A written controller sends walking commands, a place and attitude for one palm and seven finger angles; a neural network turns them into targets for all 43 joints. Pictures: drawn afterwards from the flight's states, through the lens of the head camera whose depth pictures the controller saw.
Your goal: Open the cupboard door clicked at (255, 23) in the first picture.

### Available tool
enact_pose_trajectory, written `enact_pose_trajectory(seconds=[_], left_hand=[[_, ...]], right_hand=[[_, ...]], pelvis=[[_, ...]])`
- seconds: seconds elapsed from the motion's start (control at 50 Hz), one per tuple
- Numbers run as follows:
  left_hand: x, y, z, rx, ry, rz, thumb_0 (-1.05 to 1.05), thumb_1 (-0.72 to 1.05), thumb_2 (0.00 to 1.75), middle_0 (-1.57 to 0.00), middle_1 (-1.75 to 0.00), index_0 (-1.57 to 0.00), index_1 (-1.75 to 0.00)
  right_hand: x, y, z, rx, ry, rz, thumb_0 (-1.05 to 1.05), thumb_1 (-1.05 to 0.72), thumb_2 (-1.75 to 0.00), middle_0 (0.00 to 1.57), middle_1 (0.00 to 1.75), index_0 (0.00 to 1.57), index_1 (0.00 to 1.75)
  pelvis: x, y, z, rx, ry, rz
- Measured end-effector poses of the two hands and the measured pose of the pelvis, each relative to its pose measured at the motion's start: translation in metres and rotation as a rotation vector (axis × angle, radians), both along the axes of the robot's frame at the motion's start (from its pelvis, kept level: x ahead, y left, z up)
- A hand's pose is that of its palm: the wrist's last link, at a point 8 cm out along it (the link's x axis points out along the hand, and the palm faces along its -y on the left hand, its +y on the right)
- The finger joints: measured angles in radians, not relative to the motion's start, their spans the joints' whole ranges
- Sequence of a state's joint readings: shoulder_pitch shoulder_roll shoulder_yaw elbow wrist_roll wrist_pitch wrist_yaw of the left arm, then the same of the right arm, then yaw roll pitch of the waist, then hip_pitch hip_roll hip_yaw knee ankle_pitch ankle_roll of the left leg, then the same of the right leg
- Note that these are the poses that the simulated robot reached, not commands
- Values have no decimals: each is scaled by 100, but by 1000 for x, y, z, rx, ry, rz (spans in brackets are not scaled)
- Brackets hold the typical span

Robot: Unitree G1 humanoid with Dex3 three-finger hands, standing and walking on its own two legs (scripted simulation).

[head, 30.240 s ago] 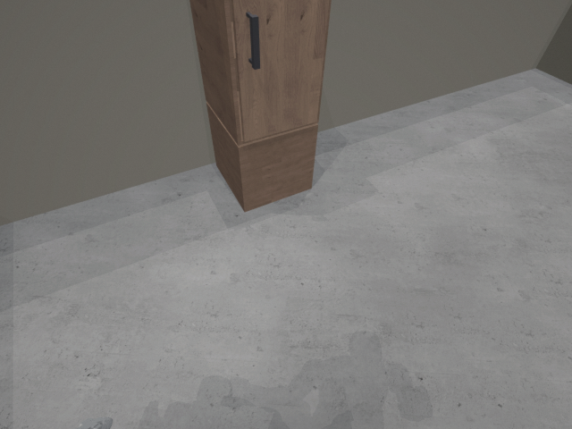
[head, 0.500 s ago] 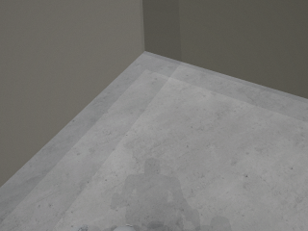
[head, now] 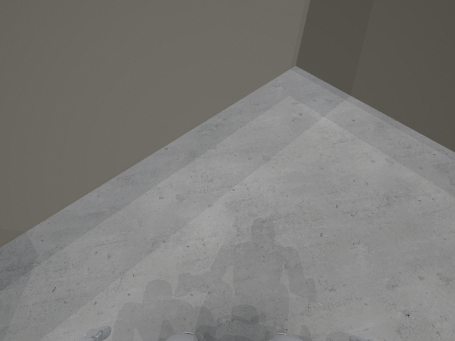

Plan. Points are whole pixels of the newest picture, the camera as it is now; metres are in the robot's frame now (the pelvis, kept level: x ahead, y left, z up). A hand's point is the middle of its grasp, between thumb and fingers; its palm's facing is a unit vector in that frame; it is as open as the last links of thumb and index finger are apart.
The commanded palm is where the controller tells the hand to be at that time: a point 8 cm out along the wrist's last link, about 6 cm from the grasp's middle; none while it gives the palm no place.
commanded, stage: turn to face it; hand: left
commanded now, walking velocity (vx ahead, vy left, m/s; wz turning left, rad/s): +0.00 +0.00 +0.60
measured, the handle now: out of the picture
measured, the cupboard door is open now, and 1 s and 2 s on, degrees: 48 48 48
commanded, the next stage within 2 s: none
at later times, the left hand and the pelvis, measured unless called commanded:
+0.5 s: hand out of the picture +0.00 +0.20 -0.18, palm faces +0.35 -0.91 -0.23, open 7.4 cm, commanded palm none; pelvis +0.01 -0.02 +0.00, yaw +19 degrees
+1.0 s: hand out of the picture -0.03 +0.16 -0.17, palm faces +0.60 -0.78 -0.20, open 7.4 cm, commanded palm none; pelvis +0.03 -0.04 +0.00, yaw +37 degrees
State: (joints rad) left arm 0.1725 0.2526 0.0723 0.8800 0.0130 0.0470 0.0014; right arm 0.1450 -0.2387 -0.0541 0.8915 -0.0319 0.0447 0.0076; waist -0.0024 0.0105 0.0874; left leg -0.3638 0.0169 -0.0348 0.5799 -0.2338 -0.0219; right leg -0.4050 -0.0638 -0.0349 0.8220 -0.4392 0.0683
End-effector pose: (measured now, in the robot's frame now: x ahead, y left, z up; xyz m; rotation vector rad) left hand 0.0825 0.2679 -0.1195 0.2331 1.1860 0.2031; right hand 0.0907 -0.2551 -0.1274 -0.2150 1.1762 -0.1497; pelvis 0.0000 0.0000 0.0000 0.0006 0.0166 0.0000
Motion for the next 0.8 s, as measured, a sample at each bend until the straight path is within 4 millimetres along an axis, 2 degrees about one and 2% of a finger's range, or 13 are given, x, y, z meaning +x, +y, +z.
enact_pose_trajectory(seconds=[0.08, 0.18, 0.3, 0.38, 0.42, 0.48, 0.62, 0.7, 0.74, 0.8], left_hand=[[-7, -16, 4, 28, -42, 35, 1, 91, 90, -19, -30, -20, -30], [-34, -37, 10, 4, 0, 108, 1, 90, 90, -20, -30, -20, -30], [-67, -49, -1, -59, 50, 202, 1, 90, 90, -20, -30, -20, -30], [-93, -41, -23, -96, 76, 281, 1, 90, 90, -20, -30, -20, -30], [-102, -35, -30, -97, 100, 311, 1, 90, 90, -20, -30, -20, -30], [-105, -27, -27, -84, 102, 351, 1, 90, 90, -20, -30, -20, -30], [-89, -22, -4, -37, 6, 400, 1, 91, 90, -19, -30, -20, -30], [-83, -31, 2, 10, -45, 422, 1, 90, 90, -19, -30, -20, -30], [-87, -39, 4, 26, -51, 439, 1, 90, 90, -20, -30, -20, -30], [-97, -53, 8, 14, -33, 477, 1, 90, 90, -20, -30, -20, -30]], right_hand=[[12, -15, -14, 30, 26, 29, 0, -90, -90, 21, 30, 20, 30], [35, -19, -4, 38, 41, 79, 0, -91, -90, 20, 30, 20, 30], [74, 0, 10, 30, 14, 188, 0, -91, -90, 20, 30, 20, 30], [102, 21, 10, 1, -44, 277, 0, -91, -90, 20, 30, 20, 30], [109, 29, 11, -12, -64, 309, 0, -91, -90, 20, 30, 20, 30], [109, 33, 16, -28, -58, 340, 0, -91, -90, 20, 30, 20, 30], [103, 24, 13, -25, 23, 388, 0, -90, -90, 21, 30, 20, 30], [110, 10, -2, -4, 56, 405, 0, -90, -90, 21, 30, 21, 30], [116, 6, -8, 0, 70, 420, 0, -90, -90, 21, 30, 20, 30], [127, 6, -6, -2, 85, 445, 0, -90, -90, 21, 30, 20, 30]], pelvis=[[4, -19, -6, 19, -2, 59], [11, -28, 6, 38, -12, 127], [16, -28, 10, 45, -9, 205], [16, -17, -3, 15, -7, 262], [14, -15, -6, 17, -9, 284], [13, -17, -2, 4, -8, 318], [18, -30, 7, -17, -1, 398], [28, -46, 0, -2, 14, 453], [29, -51, -2, 3, 8, 478], [32, -52, 3, 11, -3, 519]])
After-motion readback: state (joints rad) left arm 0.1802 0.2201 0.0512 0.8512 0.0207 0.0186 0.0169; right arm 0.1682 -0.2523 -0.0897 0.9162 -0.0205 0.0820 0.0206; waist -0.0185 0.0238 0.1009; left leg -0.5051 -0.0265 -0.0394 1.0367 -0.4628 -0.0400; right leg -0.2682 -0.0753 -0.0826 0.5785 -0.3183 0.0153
